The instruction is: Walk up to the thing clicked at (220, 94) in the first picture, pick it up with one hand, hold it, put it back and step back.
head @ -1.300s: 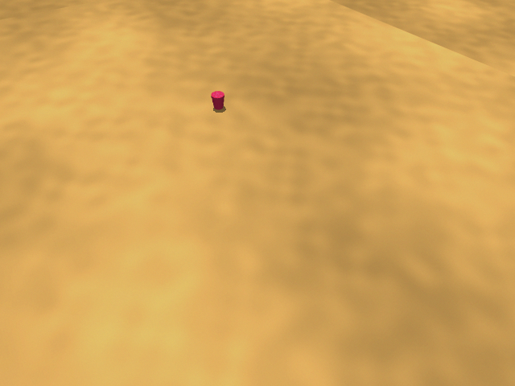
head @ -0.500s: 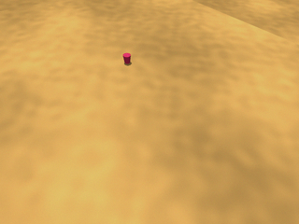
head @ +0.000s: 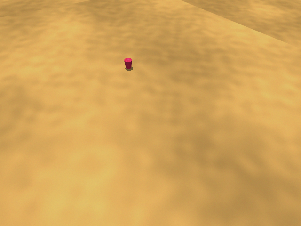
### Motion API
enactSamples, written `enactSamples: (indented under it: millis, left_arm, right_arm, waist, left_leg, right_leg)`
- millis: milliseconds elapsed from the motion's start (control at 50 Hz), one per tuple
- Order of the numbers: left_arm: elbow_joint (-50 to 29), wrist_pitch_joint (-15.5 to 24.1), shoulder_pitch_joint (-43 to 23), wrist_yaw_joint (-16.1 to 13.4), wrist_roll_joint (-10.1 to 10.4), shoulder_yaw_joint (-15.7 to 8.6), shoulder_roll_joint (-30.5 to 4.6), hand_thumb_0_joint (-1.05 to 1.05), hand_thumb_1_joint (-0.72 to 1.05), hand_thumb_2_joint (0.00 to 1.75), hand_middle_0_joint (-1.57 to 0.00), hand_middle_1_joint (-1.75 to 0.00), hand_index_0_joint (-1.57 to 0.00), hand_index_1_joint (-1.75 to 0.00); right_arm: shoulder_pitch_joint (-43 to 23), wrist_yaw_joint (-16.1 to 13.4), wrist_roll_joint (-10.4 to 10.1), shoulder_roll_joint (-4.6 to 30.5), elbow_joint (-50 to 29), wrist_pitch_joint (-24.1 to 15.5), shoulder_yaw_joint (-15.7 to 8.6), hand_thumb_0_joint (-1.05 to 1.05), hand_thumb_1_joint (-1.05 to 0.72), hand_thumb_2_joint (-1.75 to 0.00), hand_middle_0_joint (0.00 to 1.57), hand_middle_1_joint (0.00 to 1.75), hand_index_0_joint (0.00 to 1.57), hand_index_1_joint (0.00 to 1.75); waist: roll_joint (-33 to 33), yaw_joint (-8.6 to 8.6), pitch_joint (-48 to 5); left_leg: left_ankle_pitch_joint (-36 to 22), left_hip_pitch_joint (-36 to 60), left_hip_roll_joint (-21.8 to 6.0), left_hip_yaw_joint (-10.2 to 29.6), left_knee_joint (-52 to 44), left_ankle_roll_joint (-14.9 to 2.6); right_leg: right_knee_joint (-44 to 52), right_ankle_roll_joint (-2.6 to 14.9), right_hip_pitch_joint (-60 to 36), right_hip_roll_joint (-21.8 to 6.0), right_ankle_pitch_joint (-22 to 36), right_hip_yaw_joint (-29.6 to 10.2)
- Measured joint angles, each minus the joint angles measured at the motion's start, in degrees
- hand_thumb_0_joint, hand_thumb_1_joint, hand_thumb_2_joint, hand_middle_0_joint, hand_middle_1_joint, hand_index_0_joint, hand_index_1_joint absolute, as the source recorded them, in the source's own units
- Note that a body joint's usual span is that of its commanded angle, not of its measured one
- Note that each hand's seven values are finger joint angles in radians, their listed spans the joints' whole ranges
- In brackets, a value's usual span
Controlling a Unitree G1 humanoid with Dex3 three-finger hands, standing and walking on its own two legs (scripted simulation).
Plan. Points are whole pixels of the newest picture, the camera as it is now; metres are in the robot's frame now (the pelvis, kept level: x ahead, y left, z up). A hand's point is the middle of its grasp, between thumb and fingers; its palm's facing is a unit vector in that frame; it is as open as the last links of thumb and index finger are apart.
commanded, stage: walk up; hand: left
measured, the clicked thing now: (128, 63) +1.87 +0.32 -0.72
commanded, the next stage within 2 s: none
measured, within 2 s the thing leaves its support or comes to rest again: neither
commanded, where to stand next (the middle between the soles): +1.51 +0.06 m, yaw +2 degrees
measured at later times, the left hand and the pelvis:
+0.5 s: hand (57, 195) +0.24 +0.31 -0.15, palm faces +0.04 -0.94 -0.33, open 7.4 cm; pelvis +0.22 +0.04 -0.01, yaw +3 degrees
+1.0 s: hand (89, 124) +0.50 +0.27 -0.11, palm faces +0.06 -0.91 -0.40, open 7.4 cm; pelvis +0.48 -0.01 +0.01, yaw +3 degrees
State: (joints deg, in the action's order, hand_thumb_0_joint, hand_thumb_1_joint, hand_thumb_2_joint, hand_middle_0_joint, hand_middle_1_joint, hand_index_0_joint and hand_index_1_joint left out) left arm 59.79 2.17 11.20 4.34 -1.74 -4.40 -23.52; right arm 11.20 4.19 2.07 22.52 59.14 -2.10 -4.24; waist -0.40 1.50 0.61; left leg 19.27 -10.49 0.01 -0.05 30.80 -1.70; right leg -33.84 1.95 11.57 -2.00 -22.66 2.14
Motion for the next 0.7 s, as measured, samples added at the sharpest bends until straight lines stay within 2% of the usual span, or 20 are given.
enactSamples:
  millis: [40,60,100,140,220,300,340,360,380,420,440,480,580,640,700]
  left_arm:
    - [-0.3,1.0,1.6,0.2,-0.4,-0.5,-0.3,0.01,0.91,0.90,-0.21,-0.30,-0.20,-0.30]
    - [-0.8,1.7,2.6,0.1,-0.6,-0.6,-0.6,0.01,0.91,0.90,-0.21,-0.30,-0.20,-0.30]
    - [-1.7,2.6,4.6,-0.3,-0.3,-0.5,-0.8,0.01,0.91,0.90,-0.21,-0.30,-0.20,-0.30]
    - [-2.3,2.9,6.4,-0.8,0.2,-0.2,-0.6,0.01,0.91,0.90,-0.21,-0.30,-0.20,-0.30]
    - [-2.6,2.4,8.7,-1.1,0.5,0.1,-1.1,0.01,0.91,0.90,-0.21,-0.30,-0.20,-0.30]
    - [-3.1,1.8,9.8,-1.0,0.8,0.3,-2.4,0.01,0.91,0.90,-0.21,-0.30,-0.20,-0.30]
    - [-3.2,1.4,10.5,-1.2,1.2,0.6,-2.9,0.01,0.91,0.90,-0.21,-0.30,-0.20,-0.30]
    - [-3.0,1.1,10.2,-1.5,1.4,0.7,-3.0,0.01,0.91,0.90,-0.21,-0.30,-0.20,-0.30]
    - [-3.0,0.6,9.7,-1.7,1.8,0.8,-2.4,0.01,0.91,0.90,-0.21,-0.30,-0.20,-0.30]
    - [-3.4,0.3,8.2,-1.9,2.3,1.7,-1.3,0.01,0.91,0.90,-0.21,-0.30,-0.20,-0.30]
    - [-3.8,0.4,7.6,-1.8,2.5,2.2,-1.0,0.01,0.91,0.90,-0.20,-0.30,-0.20,-0.30]
    - [-4.9,1.2,6.5,-1.4,2.6,2.7,-0.7,0.01,0.91,0.90,-0.20,-0.30,-0.20,-0.30]
    - [-7.5,1.7,4.2,0.7,1.7,2.2,-0.8,0.01,0.91,0.90,-0.21,-0.30,-0.20,-0.30]
    - [-7.9,1.4,3.0,1.9,1.1,1.5,-1.0,0.01,0.91,0.90,-0.21,-0.30,-0.20,-0.30]
    - [-7.6,1.2,2.4,2.5,0.9,0.7,-1.4,0.01,0.91,0.90,-0.21,-0.30,-0.20,-0.30]
  right_arm:
    - [1.1,0.2,0.0,0.9,-0.5,0.7,-0.4,0.00,-0.90,-0.90,0.20,0.30,0.20,0.30]
    - [1.5,0.0,0.0,1.1,-0.4,1.1,-0.4,0.00,-0.90,-0.90,0.20,0.30,0.20,0.30]
    - [1.6,-0.2,0.0,1.4,0.0,1.5,0.0,0.00,-0.90,-0.90,0.20,0.30,0.20,0.30]
    - [1.0,0.1,-0.3,2.1,-0.5,1.1,0.1,0.01,-0.91,-0.90,0.20,0.30,0.20,0.30]
    - [-1.3,1.4,-0.5,2.7,-3.1,0.7,0.1,0.01,-0.91,-0.90,0.20,0.30,0.20,0.30]
    - [-3.2,2.2,-0.6,2.0,-5.5,0.7,-0.1,0.01,-0.91,-0.90,0.20,0.30,0.20,0.30]
    - [-3.7,2.2,-0.3,1.5,-6.6,0.2,-0.3,0.00,-0.91,-0.90,0.20,0.30,0.20,0.30]
    - [-4.1,1.9,0.1,0.9,-7.1,-0.3,-0.6,0.00,-0.91,-0.90,0.20,0.30,0.20,0.30]
    - [-4.3,1.6,0.4,0.8,-8.1,-0.8,-0.8,0.00,-0.91,-0.90,0.20,0.30,0.20,0.30]
    - [-3.9,1.2,-0.6,0.1,-9.5,-1.6,-0.8,0.00,-0.91,-0.90,0.20,0.30,0.20,0.30]
    - [-3.4,0.9,-1.1,-0.4,-9.8,-1.8,-0.5,0.00,-0.91,-0.90,0.20,0.30,0.20,0.30]
    - [-1.9,0.4,-1.6,-1.0,-10.1,-1.9,0.4,0.00,-0.91,-0.90,0.20,0.30,0.20,0.30]
    - [2.5,0.4,-1.5,-0.7,-9.8,-2.6,1.5,0.00,-0.90,-0.90,0.20,0.30,0.20,0.30]
    - [4.6,0.6,-1.4,0.6,-9.4,-2.9,1.2,0.00,-0.90,-0.90,0.20,0.30,0.21,0.30]
    - [6.3,0.7,-1.4,2.1,-8.3,-2.7,0.6,0.00,-0.90,-0.90,0.20,0.30,0.21,0.30]
  waist:
    - [1.8,-0.31,-0.6]
    - [2.2,-0.23,-1.1]
    - [2.2,0.55,-1.2]
    - [2.8,1.20,-0.1]
    - [3.1,1.61,2.7]
    - [1.9,2.37,4.2]
    - [0.4,2.60,4.1]
    - [-1.1,2.41,4.6]
    - [-1.5,2.10,4.9]
    - [-1.2,1.03,5.1]
    - [-1.5,0.80,4.9]
    - [-2.0,0.41,4.2]
    - [-2.6,-0.93,2.4]
    - [-1.6,-2.17,1.8]
    - [-0.3,-2.99,1.1]
  left_leg:
    - [5.0,-1.2,-1.3,1.4,5.2,-0.57]
    - [6.8,-3.2,-1.0,2.2,10.3,-0.51]
    - [6.4,-7.7,0.2,3.0,19.4,-0.06]
    - [3.5,-11.9,0.2,3.0,23.2,0.37]
    - [-2.6,-17.4,-2.0,1.8,15.1,1.15]
    - [-10.0,-17.7,-3.3,-0.7,3.9,-0.16]
    - [-14.3,-16.0,-2.4,-2.5,2.2,-0.82]
    - [-13.8,-15.7,-1.2,-3.5,4.2,-0.62]
    - [-11.5,-15.8,-0.6,-4.1,6.6,-0.60]
    - [-8.5,-14.4,-0.5,-4.2,7.8,-0.92]
    - [-8.0,-12.8,-0.4,-4.6,6.6,-1.03]
    - [-7.8,-9.0,-0.5,-5.3,3.2,-0.97]
    - [-6.9,-1.3,-0.3,-6.2,-3.7,-0.67]
    - [-5.1,1.9,-0.7,-6.0,-5.5,-0.40]
    - [-2.4,4.7,-1.3,-5.8,-5.8,0.73]
  right_leg:
    - [2.3,-1.12,-2.3,1.4,1.7,1.6]
    - [3.2,-1.22,-3.4,1.7,1.4,2.3]
    - [6.5,-0.88,-6.4,1.6,1.5,2.9]
    - [10.9,-1.07,-10.2,1.7,2.6,3.2]
    - [16.5,-1.82,-16.4,1.8,2.6,4.1]
    - [15.4,-3.03,-20.4,1.1,-1.9,5.0]
    - [9.8,-3.12,-20.4,-0.8,-6.7,4.8]
    - [3.3,-2.36,-18.8,-2.8,-8.9,4.5]
    - [-6.5,-1.20,-15.0,-3.5,-7.8,2.7]
    - [-24.8,0.44,-6.1,-0.8,-5.4,-3.0]
    - [-30.5,0.90,-1.9,0.0,-3.6,-4.6]
    - [-33.7,1.04,5.2,-0.3,-0.3,-5.3]
    - [-20.7,-1.24,15.9,-3.9,4.1,-3.0]
    - [-11.4,-1.66,18.1,-4.9,8.5,-2.0]
    - [-5.0,-1.58,17.5,-5.2,13.7,-1.4]
